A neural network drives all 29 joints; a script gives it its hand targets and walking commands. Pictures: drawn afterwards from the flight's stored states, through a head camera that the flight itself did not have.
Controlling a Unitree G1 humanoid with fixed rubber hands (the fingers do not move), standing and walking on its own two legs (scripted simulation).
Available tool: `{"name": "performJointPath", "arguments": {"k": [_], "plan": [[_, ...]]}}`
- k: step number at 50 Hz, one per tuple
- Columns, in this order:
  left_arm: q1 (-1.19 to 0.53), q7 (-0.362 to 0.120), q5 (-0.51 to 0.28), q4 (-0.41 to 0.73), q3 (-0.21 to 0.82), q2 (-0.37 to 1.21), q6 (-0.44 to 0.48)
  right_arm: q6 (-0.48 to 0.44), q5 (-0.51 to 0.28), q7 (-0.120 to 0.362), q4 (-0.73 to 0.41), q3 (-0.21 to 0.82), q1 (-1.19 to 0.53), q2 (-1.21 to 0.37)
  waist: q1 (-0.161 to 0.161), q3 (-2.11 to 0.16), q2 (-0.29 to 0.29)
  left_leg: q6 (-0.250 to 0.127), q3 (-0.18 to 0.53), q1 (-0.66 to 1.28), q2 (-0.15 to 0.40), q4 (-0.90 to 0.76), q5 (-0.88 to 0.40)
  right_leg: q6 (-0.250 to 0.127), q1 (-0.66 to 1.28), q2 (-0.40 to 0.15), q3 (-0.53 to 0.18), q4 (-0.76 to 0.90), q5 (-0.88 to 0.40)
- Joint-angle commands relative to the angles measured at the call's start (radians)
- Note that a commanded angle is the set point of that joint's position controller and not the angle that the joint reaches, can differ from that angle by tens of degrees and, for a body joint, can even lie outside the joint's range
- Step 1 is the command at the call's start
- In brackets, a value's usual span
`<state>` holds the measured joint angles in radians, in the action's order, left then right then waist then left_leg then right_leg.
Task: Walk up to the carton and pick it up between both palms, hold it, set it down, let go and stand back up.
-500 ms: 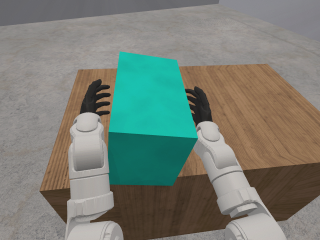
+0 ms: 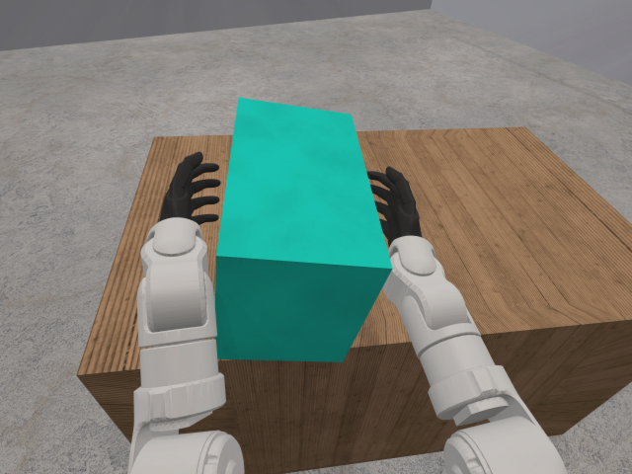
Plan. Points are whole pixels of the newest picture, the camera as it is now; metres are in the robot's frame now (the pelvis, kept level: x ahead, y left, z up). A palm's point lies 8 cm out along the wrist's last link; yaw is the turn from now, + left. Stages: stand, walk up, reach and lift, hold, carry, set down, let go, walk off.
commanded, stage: hold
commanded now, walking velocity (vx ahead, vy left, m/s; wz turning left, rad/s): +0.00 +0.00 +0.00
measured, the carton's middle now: (288, 225) +0.43 +0.00 +0.12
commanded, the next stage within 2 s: none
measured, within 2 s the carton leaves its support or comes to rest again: neither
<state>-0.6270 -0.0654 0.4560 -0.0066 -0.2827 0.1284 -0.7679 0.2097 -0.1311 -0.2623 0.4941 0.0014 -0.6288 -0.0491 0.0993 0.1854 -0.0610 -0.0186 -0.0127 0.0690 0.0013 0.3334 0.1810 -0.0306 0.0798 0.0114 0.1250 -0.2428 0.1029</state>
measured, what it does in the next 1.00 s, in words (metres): stands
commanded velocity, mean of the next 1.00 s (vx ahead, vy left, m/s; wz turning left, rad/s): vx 0.00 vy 0.00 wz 0.00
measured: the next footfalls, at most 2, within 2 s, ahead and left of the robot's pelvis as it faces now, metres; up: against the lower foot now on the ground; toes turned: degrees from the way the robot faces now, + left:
none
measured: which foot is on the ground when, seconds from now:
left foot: down 0.00-1.00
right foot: down 0.00-1.00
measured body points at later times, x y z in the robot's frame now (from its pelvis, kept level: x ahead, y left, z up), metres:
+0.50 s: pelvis +0.01 +0.00 +0.00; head -0.01 +0.03 +0.45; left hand +0.38 +0.14 +0.19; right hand +0.38 -0.13 +0.16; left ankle +0.02 +0.10 -0.75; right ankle +0.04 -0.10 -0.75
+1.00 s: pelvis +0.00 +0.00 +0.00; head -0.01 +0.02 +0.45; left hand +0.38 +0.12 +0.18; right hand +0.37 -0.14 +0.15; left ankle +0.02 +0.10 -0.75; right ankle +0.04 -0.10 -0.75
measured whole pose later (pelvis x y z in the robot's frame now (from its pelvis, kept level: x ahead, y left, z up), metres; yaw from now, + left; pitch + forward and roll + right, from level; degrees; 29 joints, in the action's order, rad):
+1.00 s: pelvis +0.00 +0.00 +0.00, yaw +0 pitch -13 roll -1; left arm -0.61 -0.07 0.47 0.02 -0.29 0.14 -0.78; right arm 0.22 -0.14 -0.27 0.48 0.01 -0.61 -0.05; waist 0.11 0.20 -0.06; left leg -0.02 -0.02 0.08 0.01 0.33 0.19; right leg -0.03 0.09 0.01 0.12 -0.25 0.11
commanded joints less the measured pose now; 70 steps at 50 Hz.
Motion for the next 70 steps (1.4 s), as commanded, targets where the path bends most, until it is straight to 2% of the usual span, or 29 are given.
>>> {"name": "performJointPath", "arguments": {"k": [1, 2, 3, 5, 8, 12, 17, 20, 23, 27, 29, 31, 33, 35, 40, 42, 45, 48, 51, 55, 56, 59, 60, 63, 65, 66, 67, 68, 70], "plan": [[-0.482, -0.121, -0.13, -0.001, 0.38, 0.437, 0.044, -0.066, -0.041, 0.09, -0.254, 0.339, -0.653, -0.485, 0.015, -0.397, 0.058, 0.002, -0.039, -0.033, -0.021, -0.062, -0.144, 0.065, 0.184, 0.025, 0.014, -0.002, -0.111], [-0.492, -0.122, -0.135, 0.012, 0.382, 0.436, 0.049, -0.067, -0.032, 0.095, -0.276, 0.341, -0.657, -0.495, -0.001, -0.418, 0.052, -0.002, -0.045, -0.045, -0.028, -0.062, -0.119, 0.064, 0.181, 0.019, 0.013, -0.004, -0.096], [-0.494, -0.122, -0.13, 0.004, 0.384, 0.444, 0.047, -0.069, -0.029, 0.096, -0.291, 0.336, -0.677, -0.485, 0.002, -0.404, 0.073, -0.002, -0.043, -0.062, -0.025, -0.07, -0.128, 0.06, 0.178, 0.024, 0.011, 0.0, -0.098], [-0.506, -0.125, -0.132, -0.009, 0.375, 0.449, 0.052, -0.07, -0.021, 0.098, -0.271, 0.346, -0.677, -0.493, 0.001, -0.424, 0.068, 0.001, -0.045, -0.042, -0.024, -0.057, -0.12, 0.066, 0.169, 0.021, 0.017, -0.009, -0.092], [-0.514, -0.122, -0.14, 0.003, 0.396, 0.459, 0.056, -0.077, -0.027, 0.101, -0.285, 0.342, -0.688, -0.495, 0.014, -0.45, 0.069, 0.005, -0.036, -0.022, -0.019, -0.044, -0.175, 0.066, 0.167, 0.024, 0.02, -0.017, -0.141], [-0.471, -0.123, -0.148, 0.033, 0.403, 0.449, 0.043, -0.063, -0.059, 0.088, -0.313, 0.391, -0.657, -0.497, -0.001, -0.474, 0.052, 0.008, -0.034, 0.019, -0.024, -0.018, -0.258, 0.07, 0.209, 0.028, 0.009, -0.032, -0.225], [-0.449, -0.12, -0.158, 0.085, 0.418, 0.449, 0.03, -0.051, -0.068, 0.078, -0.348, 0.396, -0.628, -0.473, 0.008, -0.44, 0.051, 0.021, -0.03, 0.031, -0.028, -0.007, -0.303, 0.071, 0.179, 0.032, 0.011, -0.027, -0.255], [-0.415, -0.129, -0.137, 0.079, 0.413, 0.443, 0.017, -0.046, -0.066, 0.077, -0.327, 0.382, -0.595, -0.461, 0.013, -0.397, 0.08, 0.029, -0.029, 0.033, -0.025, -0.021, -0.275, 0.061, 0.166, 0.034, 0.017, -0.011, -0.202], [-0.407, -0.134, -0.124, 0.086, 0.391, 0.426, 0.008, -0.04, -0.062, 0.087, -0.272, 0.364, -0.547, -0.443, 0.019, -0.344, 0.075, 0.035, -0.036, 0.031, -0.017, -0.037, -0.243, 0.05, 0.151, 0.031, 0.015, 0.004, -0.133], [-0.45, -0.133, -0.146, 0.092, 0.419, 0.463, 0.02, -0.058, -0.056, 0.086, -0.328, 0.356, -0.616, -0.467, 0.031, -0.381, 0.093, 0.035, -0.032, 0.034, -0.015, -0.033, -0.241, 0.047, 0.145, 0.033, 0.024, -0.002, -0.124], [-0.466, -0.123, -0.152, 0.085, 0.428, 0.463, 0.03, -0.068, -0.05, 0.093, -0.365, 0.358, -0.647, -0.471, 0.023, -0.428, 0.099, 0.028, -0.033, 0.035, -0.015, -0.02, -0.214, 0.047, 0.136, 0.033, 0.032, -0.013, -0.109], [-0.488, -0.111, -0.15, 0.077, 0.414, 0.443, 0.044, -0.074, -0.035, 0.099, -0.353, 0.346, -0.65, -0.453, 0.018, -0.434, 0.067, 0.025, -0.036, 0.031, -0.012, -0.03, -0.194, 0.053, 0.108, 0.037, 0.036, -0.006, -0.071], [-0.502, -0.103, -0.158, 0.074, 0.417, 0.44, 0.048, -0.073, -0.029, 0.102, -0.361, 0.344, -0.674, -0.449, 0.014, -0.459, 0.053, 0.019, -0.029, 0.043, -0.011, -0.019, -0.191, 0.054, 0.103, 0.039, 0.034, -0.017, -0.086], [-0.475, -0.104, -0.158, 0.06, 0.424, 0.451, 0.036, -0.071, -0.036, 0.107, -0.34, 0.341, -0.651, -0.445, 0.015, -0.415, 0.069, 0.022, -0.032, 0.031, -0.011, -0.03, -0.21, 0.049, 0.11, 0.036, 0.03, -0.014, -0.102], [-0.423, -0.124, -0.137, 0.012, 0.36, 0.427, 0.024, -0.051, -0.035, 0.099, -0.255, 0.336, -0.588, -0.438, 0.022, -0.374, 0.034, 0.017, -0.042, 0.024, -0.019, -0.049, -0.188, 0.054, 0.144, 0.032, 0.024, -0.002, -0.12], [-0.44, -0.13, -0.116, 0.006, 0.345, 0.427, 0.027, -0.056, -0.035, 0.102, -0.227, 0.336, -0.601, -0.457, 0.006, -0.343, 0.045, 0.011, -0.048, -0.013, -0.022, -0.066, -0.168, 0.056, 0.155, 0.025, 0.018, -0.001, -0.112], [-0.446, -0.134, -0.122, 0.026, 0.374, 0.456, 0.036, -0.065, -0.035, 0.101, -0.265, 0.333, -0.612, -0.463, 0.015, -0.378, 0.083, 0.025, -0.04, 0.002, -0.018, -0.048, -0.23, 0.05, 0.163, 0.031, 0.021, -0.008, -0.15], [-0.482, -0.126, -0.143, 0.071, 0.393, 0.444, 0.037, -0.068, -0.069, 0.098, -0.326, 0.375, -0.655, -0.483, 0.001, -0.425, 0.092, 0.018, -0.048, 0.017, -0.026, -0.026, -0.22, 0.057, 0.163, 0.027, 0.011, -0.021, -0.15], [-0.471, -0.113, -0.15, 0.067, 0.39, 0.432, 0.046, -0.07, -0.057, 0.087, -0.36, 0.367, -0.667, -0.467, 0.0, -0.466, 0.043, 0.004, -0.041, 0.012, -0.029, -0.026, -0.224, 0.068, 0.169, 0.03, 0.014, -0.026, -0.207], [-0.487, -0.107, -0.158, 0.104, 0.415, 0.426, 0.05, -0.064, -0.048, 0.084, -0.332, 0.37, -0.631, -0.478, 0.005, -0.455, 0.065, 0.012, -0.041, -0.004, -0.027, -0.03, -0.195, 0.069, 0.165, 0.027, 0.011, -0.023, -0.163], [-0.471, -0.107, -0.155, 0.073, 0.402, 0.431, 0.045, -0.063, -0.047, 0.084, -0.334, 0.374, -0.639, -0.472, 0.007, -0.446, 0.048, 0.005, -0.036, 0.004, -0.024, -0.034, -0.174, 0.065, 0.155, 0.023, 0.016, -0.019, -0.134], [-0.468, -0.118, -0.149, 0.067, 0.4, 0.426, 0.036, -0.053, -0.04, 0.087, -0.294, 0.352, -0.6, -0.469, 0.022, -0.408, 0.059, 0.008, -0.036, 0.012, -0.021, -0.05, -0.147, 0.062, 0.141, 0.023, 0.009, -0.001, -0.091], [-0.457, -0.122, -0.138, 0.036, 0.389, 0.417, 0.03, -0.049, -0.027, 0.084, -0.267, 0.343, -0.594, -0.46, 0.011, -0.384, 0.052, 0.007, -0.041, -0.015, -0.022, -0.064, -0.128, 0.063, 0.152, 0.021, 0.012, 0.006, -0.089], [-0.43, -0.14, -0.109, -0.01, 0.336, 0.418, 0.02, -0.047, -0.037, 0.086, -0.228, 0.338, -0.592, -0.465, 0.012, -0.316, 0.048, 0.002, -0.052, -0.046, -0.023, -0.069, -0.121, 0.069, 0.167, 0.015, 0.007, -0.004, -0.094], [-0.431, -0.146, -0.12, 0.004, 0.342, 0.426, 0.026, -0.056, -0.048, 0.084, -0.283, 0.347, -0.611, -0.479, 0.005, -0.352, 0.056, -0.009, -0.056, -0.05, -0.028, -0.07, -0.147, 0.073, 0.199, 0.015, 0.008, -0.004, -0.151], [-0.421, -0.147, -0.128, 0.026, 0.349, 0.435, 0.029, -0.06, -0.053, 0.079, -0.328, 0.359, -0.627, -0.477, 0.003, -0.389, 0.036, -0.007, -0.054, -0.034, -0.031, -0.068, -0.187, 0.081, 0.223, 0.018, 0.004, -0.006, -0.201], [-0.44, -0.148, -0.138, 0.055, 0.369, 0.429, 0.037, -0.061, -0.051, 0.074, -0.325, 0.364, -0.618, -0.484, 0.021, -0.424, 0.053, 0.003, -0.05, -0.021, -0.03, -0.056, -0.208, 0.08, 0.233, 0.023, 0.011, -0.019, -0.228], [-0.471, -0.147, -0.153, 0.083, 0.385, 0.425, 0.047, -0.062, -0.05, 0.068, -0.334, 0.376, -0.63, -0.486, 0.017, -0.463, 0.05, 0.002, -0.048, -0.021, -0.032, -0.043, -0.224, 0.081, 0.237, 0.025, 0.013, -0.025, -0.245], [-0.481, -0.133, -0.148, 0.085, 0.404, 0.435, 0.047, -0.065, -0.058, 0.074, -0.397, 0.395, -0.677, -0.489, -0.002, -0.467, 0.071, 0.003, -0.043, -0.01, -0.036, -0.03, -0.21, 0.075, 0.19, 0.021, 0.012, -0.029, -0.209]]}}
